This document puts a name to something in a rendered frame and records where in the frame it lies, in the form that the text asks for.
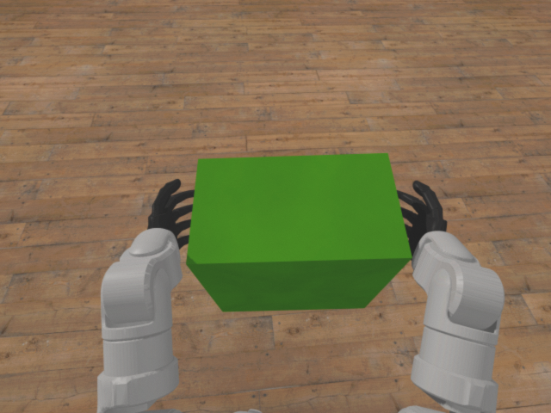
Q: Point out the left robot forearm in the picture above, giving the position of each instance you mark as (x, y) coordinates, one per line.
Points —
(139, 365)

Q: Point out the right robot forearm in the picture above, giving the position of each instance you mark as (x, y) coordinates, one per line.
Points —
(462, 319)

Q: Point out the robot right hand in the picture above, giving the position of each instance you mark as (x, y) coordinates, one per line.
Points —
(429, 217)

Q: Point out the carton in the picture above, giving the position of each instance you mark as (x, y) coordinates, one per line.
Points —
(296, 232)

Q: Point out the robot left hand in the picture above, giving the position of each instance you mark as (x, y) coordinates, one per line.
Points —
(162, 215)

